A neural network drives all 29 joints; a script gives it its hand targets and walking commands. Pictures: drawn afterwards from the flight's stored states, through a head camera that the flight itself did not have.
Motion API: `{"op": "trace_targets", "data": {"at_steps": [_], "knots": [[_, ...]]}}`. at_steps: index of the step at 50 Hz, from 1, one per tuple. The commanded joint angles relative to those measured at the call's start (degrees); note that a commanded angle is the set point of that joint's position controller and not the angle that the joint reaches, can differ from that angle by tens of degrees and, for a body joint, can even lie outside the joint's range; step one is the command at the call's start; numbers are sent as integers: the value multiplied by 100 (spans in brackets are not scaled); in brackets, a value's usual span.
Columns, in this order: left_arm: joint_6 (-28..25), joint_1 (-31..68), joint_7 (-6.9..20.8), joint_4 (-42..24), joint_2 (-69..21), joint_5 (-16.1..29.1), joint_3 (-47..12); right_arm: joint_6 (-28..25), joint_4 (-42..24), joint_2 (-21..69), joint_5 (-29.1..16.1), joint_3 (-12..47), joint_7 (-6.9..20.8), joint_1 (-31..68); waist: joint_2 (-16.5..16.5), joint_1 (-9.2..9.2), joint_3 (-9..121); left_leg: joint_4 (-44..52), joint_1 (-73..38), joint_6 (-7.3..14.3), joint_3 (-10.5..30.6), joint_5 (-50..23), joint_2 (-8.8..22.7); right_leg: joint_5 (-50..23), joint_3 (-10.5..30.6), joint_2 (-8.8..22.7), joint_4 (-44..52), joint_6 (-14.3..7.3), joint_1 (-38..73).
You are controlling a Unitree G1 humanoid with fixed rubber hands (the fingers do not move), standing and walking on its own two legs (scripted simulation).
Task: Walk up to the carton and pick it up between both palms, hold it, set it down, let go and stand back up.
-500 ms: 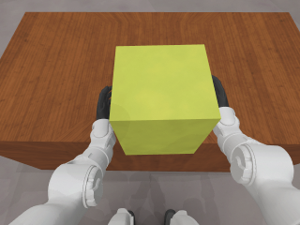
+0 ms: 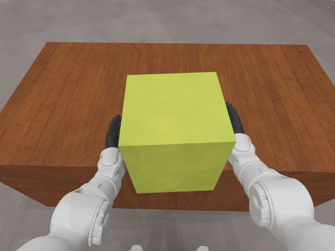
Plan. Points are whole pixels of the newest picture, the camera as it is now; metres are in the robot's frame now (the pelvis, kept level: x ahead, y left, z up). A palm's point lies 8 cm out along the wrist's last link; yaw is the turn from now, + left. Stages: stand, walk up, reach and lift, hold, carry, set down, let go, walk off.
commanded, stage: reach and lift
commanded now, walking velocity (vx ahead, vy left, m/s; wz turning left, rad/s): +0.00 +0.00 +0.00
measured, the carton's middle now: (173, 137) +0.42 +0.00 -0.01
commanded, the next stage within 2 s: none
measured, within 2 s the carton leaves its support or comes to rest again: neither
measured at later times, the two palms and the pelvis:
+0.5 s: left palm (87, 91) +0.41 +0.18 +0.17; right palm (244, 81) +0.42 -0.14 +0.19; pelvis +0.00 +0.02 +0.05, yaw +2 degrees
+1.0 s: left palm (87, 102) +0.38 +0.18 +0.17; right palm (247, 105) +0.38 -0.14 +0.16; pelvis +0.02 +0.02 +0.06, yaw +2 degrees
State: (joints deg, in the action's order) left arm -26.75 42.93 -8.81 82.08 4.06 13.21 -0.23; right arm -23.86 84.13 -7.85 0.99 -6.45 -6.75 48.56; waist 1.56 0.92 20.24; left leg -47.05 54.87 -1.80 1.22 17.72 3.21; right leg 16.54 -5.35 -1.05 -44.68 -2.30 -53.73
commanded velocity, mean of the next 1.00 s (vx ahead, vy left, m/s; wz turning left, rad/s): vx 0.00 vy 0.00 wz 0.00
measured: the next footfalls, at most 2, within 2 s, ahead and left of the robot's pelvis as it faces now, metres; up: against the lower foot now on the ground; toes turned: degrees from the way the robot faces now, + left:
none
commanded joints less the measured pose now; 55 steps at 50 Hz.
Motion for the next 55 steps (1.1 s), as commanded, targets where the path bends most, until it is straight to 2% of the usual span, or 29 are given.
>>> {"op": "trace_targets", "data": {"at_steps": [1, 7, 10, 15, 19, 21, 27, 31, 34, 38, 41, 43, 45, 49, 51, 53, 55], "knots": [[-320, 4939, 806, -3144, -4170, -548, -1438, -191, -2003, 4422, 410, 1658, 1122, 3802, -154, -205, 4320, 545, -1543, 134, -101, -1616, -553, -2954, 457, -357, 189, 644, 3989], [243, 5206, 827, -3995, -4338, -385, -1721, 522, -3120, 4690, -161, 2196, 933, 3868, -160, -293, 3717, 932, -1916, 160, 34, -1487, -621, -2654, 562, -272, 566, 636, 4385], [665, 5289, 833, -4160, -4353, -430, -1672, 931, -3488, 4642, -433, 2249, 852, 4041, -163, -311, 3243, 1225, -2313, 152, 84, -1424, -621, -2342, 562, -232, 886, 591, 4496], [1480, 5429, 860, -4268, -4310, -611, -1305, 1647, -3727, 4370, -735, 1939, 755, 4357, -94, -349, 2317, 1735, -3161, 95, 156, -1293, -574, -1712, 524, -195, 1518, 434, 4501], [2153, 5341, 950, -4092, -4095, -1010, -608, 2146, -3384, 3989, -732, 1291, 755, 4411, -61, -358, 1565, 2205, -3800, 73, 110, -1153, -512, -1406, 444, -145, 1993, 337, 4656], [2407, 5132, 1006, -4021, -4038, -1240, -308, 2249, -3261, 3804, -701, 1045, 800, 4349, -1, -325, 1385, 2381, -4172, 45, 86, -1310, -467, -1446, 381, -131, 2186, 304, 4753], [2873, 4364, 1056, -4284, -4046, -1807, 16, 2211, -3159, 3355, -477, 545, 969, 3776, 255, -431, 1155, 2592, -5331, -212, 37, -2285, -343, -1909, 166, -199, 2632, 220, 4910], [3108, 3798, 1116, -4619, -3821, -2113, 141, 2169, -3410, 3298, -354, 611, 1011, 3355, 90, -383, 841, 2721, -5421, -185, -54, -2461, -368, -2164, 149, -175, 2769, 275, 5326], [3195, 3610, 1152, -5121, -3883, -2083, -175, 2074, -4018, 3546, -449, 1041, 1005, 3323, 25, -348, 1070, 2706, -5433, -138, -104, -2712, -415, -2596, 172, -165, 2720, 339, 5666], [3248, 3591, 1055, -6264, -4294, -1656, -1183, 1953, -5460, 4003, -833, 1990, 944, 3543, 96, -334, 1910, 2433, -5690, -183, -11, -3509, -452, -3252, 206, -233, 2594, 366, 5810], [3387, 3533, 916, -7276, -4538, -1269, -1966, 2054, -6706, 4223, -1181, 2742, 847, 3572, 121, -322, 2388, 2259, -5850, -216, 96, -3924, -492, -3512, 257, -286, 2533, 372, 5740], [3563, 3390, 855, -7738, -4506, -1139, -2230, 2257, -7295, 4242, -1333, 3083, 765, 3420, 83, -294, 2351, 2271, -5777, -185, 140, -3810, -517, -3418, 293, -292, 2533, 378, 5690], [3797, 3188, 856, -7856, -4351, -1125, -2235, 2511, -7567, 4143, -1357, 3176, 681, 3258, -7, -259, 2021, 2398, -5592, -104, 134, -3350, -541, -3070, 325, -265, 2577, 391, 5618], [4291, 2871, 1073, -7408, -3938, -1314, -1756, 2963, -7385, 3939, -1143, 2871, 555, 3115, -286, -211, 1100, 2813, -4999, 153, 30, -2001, -559, -2217, 382, -130, 2683, 446, 5647], [4486, 2797, 1233, -7184, -3800, -1453, -1478, 3098, -7158, 3880, -1022, 2671, 527, 3089, -354, -219, 840, 2983, -4849, 240, -36, -1548, -559, -1956, 400, -64, 2727, 467, 5753], [4622, 2740, 1381, -7101, -3733, -1554, -1290, 3162, -7008, 3848, -967, 2536, 504, 3052, -367, -260, 818, 3023, -4901, 258, -70, -1551, -561, -2090, 397, -34, 2718, 489, 5943], [4704, 2682, 1497, -7186, -3689, -1614, -1220, 3177, -6959, 3830, -991, 2498, 472, 2962, -307, -334, 936, 2959, -5114, 207, -69, -1874, -568, -2480, 375, -41, 2680, 512, 6131]]}}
